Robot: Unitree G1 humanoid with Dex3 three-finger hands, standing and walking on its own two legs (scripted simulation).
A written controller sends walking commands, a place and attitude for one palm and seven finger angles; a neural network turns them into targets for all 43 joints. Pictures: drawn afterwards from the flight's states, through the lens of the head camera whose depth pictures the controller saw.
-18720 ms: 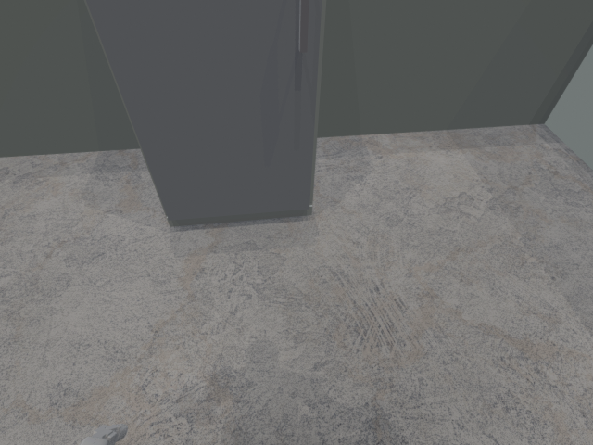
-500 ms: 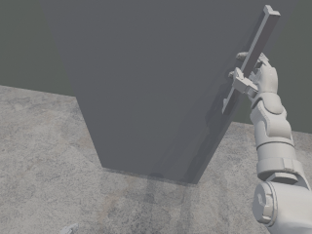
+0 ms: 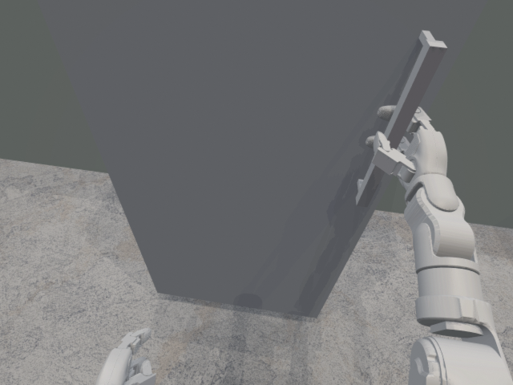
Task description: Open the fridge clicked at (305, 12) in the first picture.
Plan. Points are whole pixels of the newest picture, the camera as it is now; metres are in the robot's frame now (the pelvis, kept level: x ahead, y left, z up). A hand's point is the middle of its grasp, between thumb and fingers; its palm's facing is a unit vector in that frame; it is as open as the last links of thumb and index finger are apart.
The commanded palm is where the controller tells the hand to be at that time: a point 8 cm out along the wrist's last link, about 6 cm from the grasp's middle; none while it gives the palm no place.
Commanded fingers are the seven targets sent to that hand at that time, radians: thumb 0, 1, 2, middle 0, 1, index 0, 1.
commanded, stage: pull the door a little, standing still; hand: right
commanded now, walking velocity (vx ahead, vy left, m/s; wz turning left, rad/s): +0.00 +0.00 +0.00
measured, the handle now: (388, 133) +0.48 -0.16 +0.18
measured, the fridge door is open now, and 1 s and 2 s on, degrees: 0 18 48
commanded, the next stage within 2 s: walk backward, drawing the door open in 0.14 s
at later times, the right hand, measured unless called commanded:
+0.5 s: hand (379, 200) +0.33 -0.12 +0.18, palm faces +0.07 +0.98 -0.21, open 6.7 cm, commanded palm +0.30 -0.17 +0.18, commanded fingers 0.00 -0.90 -0.90 0.45 1.40 0.45 1.40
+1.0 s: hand (360, 241) +0.27 -0.08 +0.17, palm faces +0.26 +0.94 -0.22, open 6.9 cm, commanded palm +0.22 -0.13 +0.18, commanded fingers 0.00 -0.90 -0.90 0.45 1.40 0.45 1.40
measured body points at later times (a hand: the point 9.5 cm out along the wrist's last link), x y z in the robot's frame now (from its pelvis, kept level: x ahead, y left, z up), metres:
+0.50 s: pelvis +0.04 +0.01 +0.00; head +0.08 +0.04 +0.45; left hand +0.24 +0.24 -0.09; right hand +0.32 -0.17 +0.19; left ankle -0.01 +0.11 -0.71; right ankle -0.07 -0.13 -0.73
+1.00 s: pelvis +0.01 +0.08 -0.01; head +0.05 +0.09 +0.44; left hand +0.21 +0.28 -0.11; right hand +0.25 -0.13 +0.18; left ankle +0.08 +0.07 -0.74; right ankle +0.00 -0.03 -0.74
